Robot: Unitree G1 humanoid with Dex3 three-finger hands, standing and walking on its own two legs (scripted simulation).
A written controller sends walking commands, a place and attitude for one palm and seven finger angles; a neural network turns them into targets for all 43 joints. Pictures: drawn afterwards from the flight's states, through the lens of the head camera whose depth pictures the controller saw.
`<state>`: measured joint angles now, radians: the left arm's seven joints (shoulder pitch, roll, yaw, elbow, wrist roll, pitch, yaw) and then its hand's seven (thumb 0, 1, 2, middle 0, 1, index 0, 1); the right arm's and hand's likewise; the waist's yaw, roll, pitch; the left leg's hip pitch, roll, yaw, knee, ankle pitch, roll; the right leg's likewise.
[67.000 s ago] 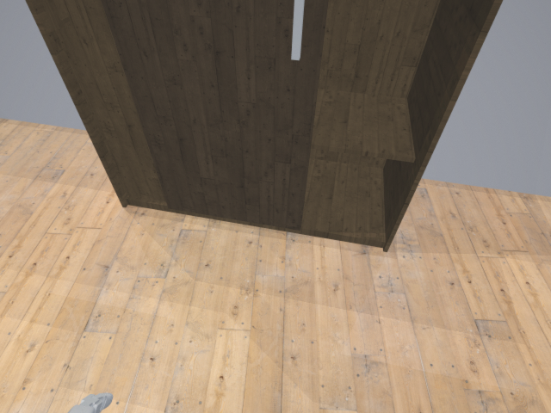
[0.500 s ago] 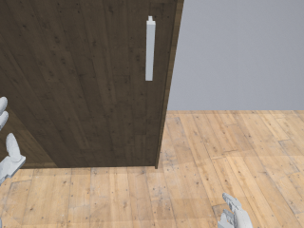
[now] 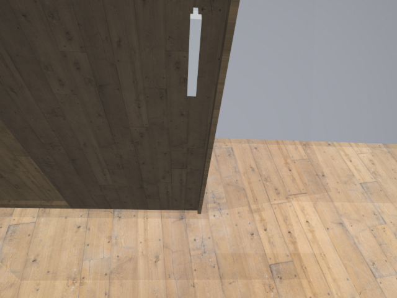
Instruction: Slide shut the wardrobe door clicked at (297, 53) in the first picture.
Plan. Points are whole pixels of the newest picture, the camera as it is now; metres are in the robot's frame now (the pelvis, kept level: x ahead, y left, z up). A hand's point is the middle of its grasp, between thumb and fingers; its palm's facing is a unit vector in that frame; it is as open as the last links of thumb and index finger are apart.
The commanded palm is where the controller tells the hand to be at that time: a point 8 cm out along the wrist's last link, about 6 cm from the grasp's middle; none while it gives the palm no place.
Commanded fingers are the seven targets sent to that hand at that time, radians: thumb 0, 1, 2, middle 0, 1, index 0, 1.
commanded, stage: let the arm hang, fingers relaxed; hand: left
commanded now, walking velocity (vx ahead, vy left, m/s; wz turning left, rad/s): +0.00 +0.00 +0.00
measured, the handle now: (193, 55) +0.58 +0.05 +0.18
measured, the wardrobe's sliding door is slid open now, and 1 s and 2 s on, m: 0.00 0.00 0.00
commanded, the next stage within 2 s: look to check the result in 0.70 s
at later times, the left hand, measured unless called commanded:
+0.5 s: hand out of the picture +0.04 +0.17 -0.17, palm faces -0.01 -0.98 -0.20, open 7.3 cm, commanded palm none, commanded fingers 0.00 0.90 0.90 -0.20 -0.30 -0.20 -0.30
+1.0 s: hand out of the picture +0.04 +0.16 -0.17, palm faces +0.00 -0.98 -0.19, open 7.4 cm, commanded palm none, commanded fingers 0.00 0.90 0.90 -0.20 -0.30 -0.20 -0.30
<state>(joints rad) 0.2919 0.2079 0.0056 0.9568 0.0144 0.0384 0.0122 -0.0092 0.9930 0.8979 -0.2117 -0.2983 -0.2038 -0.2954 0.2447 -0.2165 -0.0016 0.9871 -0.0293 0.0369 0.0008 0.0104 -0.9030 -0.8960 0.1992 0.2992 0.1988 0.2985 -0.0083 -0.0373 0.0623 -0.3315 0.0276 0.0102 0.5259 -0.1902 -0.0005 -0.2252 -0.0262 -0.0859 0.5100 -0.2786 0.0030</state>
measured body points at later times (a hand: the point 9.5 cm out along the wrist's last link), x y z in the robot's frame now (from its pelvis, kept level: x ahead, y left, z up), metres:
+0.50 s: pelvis +0.01 +0.00 +0.01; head +0.03 -0.01 +0.46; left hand +0.04 +0.23 -0.15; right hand +0.00 -0.22 -0.16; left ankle +0.06 +0.12 -0.73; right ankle +0.00 -0.12 -0.73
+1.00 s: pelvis +0.03 -0.01 +0.01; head +0.06 -0.01 +0.46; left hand +0.04 +0.22 -0.15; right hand +0.04 -0.23 -0.15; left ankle +0.06 +0.12 -0.73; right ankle +0.00 -0.12 -0.73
